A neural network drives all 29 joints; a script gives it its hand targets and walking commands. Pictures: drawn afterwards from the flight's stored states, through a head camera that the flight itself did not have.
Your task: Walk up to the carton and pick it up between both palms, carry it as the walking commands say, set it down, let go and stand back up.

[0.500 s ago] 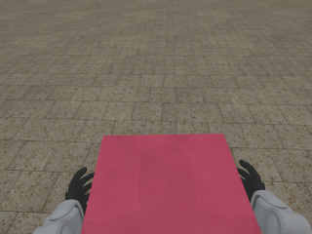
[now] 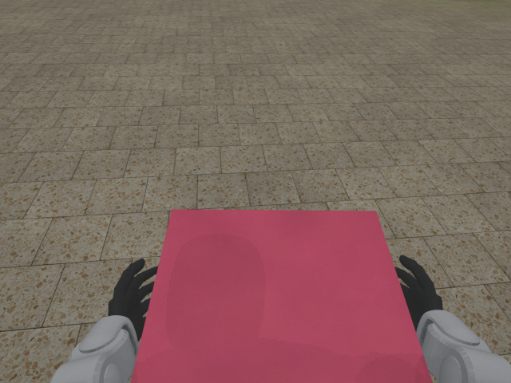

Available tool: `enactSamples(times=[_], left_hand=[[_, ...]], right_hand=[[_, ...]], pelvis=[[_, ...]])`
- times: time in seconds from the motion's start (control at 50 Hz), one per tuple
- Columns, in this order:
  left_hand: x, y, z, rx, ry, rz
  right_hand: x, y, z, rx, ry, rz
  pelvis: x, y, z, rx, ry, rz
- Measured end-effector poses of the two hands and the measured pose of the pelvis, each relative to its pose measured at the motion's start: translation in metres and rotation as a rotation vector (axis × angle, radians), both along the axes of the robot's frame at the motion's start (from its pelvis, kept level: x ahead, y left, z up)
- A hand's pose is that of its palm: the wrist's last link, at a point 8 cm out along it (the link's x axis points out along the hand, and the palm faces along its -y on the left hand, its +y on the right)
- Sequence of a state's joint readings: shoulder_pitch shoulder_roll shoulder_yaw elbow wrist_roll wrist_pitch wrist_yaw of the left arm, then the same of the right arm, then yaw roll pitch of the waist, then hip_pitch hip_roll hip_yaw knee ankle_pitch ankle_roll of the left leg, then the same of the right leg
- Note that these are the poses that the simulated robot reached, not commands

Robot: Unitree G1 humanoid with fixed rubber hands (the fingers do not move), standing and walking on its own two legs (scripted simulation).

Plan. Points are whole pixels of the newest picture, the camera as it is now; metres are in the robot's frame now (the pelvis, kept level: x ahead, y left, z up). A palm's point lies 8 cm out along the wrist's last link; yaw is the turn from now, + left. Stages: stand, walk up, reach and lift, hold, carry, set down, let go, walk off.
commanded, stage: carry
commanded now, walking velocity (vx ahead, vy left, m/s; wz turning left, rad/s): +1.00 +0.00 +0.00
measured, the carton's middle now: (272, 325) +0.24 -0.02 +0.01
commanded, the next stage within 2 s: none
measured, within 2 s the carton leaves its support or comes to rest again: neither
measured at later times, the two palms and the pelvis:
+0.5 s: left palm (159, 126) +0.69 +0.20 +0.08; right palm (315, 122) +0.73 -0.18 +0.07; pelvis +0.49 -0.01 -0.01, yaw +4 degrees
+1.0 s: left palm (179, 52) +1.22 +0.22 +0.06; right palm (285, 51) +1.21 -0.17 +0.08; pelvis +1.00 +0.03 -0.02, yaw +1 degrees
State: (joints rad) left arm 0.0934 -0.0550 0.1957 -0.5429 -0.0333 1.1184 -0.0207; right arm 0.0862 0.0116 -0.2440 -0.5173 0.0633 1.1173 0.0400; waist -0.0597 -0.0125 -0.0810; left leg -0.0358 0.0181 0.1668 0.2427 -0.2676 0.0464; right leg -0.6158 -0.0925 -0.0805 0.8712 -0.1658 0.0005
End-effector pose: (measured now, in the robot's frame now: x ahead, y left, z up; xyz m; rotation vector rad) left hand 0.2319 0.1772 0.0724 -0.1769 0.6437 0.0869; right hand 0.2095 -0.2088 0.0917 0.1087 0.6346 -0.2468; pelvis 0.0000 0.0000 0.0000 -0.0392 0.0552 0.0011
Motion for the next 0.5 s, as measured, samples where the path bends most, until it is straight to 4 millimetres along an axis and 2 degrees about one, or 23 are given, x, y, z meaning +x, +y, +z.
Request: enactSamples(times=[0.08, 0.22, 0.28, 0.38, 0.44, 0.5], left_hand=[[0.073, 0.004, -0.003, 0.016, -0.010, 0.019], [0.206, 0.006, -0.028, 0.046, 0.008, 0.105], [0.250, 0.010, -0.028, 0.033, 0.066, 0.177], [0.322, 0.019, -0.007, 0.032, 0.078, 0.246], [0.384, 0.022, 0.008, 0.053, 0.024, 0.228], [0.454, 0.024, 0.011, 0.080, -0.002, 0.180]], right_hand=[[0.082, 0.003, -0.004, -0.013, -0.011, 0.037], [0.245, 0.006, -0.041, 0.006, 0.003, 0.123], [0.311, 0.011, -0.044, 0.010, 0.060, 0.181], [0.405, 0.023, -0.032, 0.078, 0.066, 0.210], [0.462, 0.025, -0.022, 0.079, 0.019, 0.207], [0.520, 0.026, -0.021, 0.058, 0.000, 0.191]], pelvis=[[0.075, -0.001, -0.009, -0.015, -0.003, 0.011], [0.226, -0.017, -0.039, -0.026, -0.020, 0.063], [0.276, -0.022, -0.028, -0.006, -0.013, 0.077], [0.368, -0.022, -0.005, 0.037, -0.007, 0.086], [0.427, -0.018, -0.002, 0.059, -0.002, 0.085], [0.489, -0.009, -0.006, 0.081, -0.004, 0.073]])
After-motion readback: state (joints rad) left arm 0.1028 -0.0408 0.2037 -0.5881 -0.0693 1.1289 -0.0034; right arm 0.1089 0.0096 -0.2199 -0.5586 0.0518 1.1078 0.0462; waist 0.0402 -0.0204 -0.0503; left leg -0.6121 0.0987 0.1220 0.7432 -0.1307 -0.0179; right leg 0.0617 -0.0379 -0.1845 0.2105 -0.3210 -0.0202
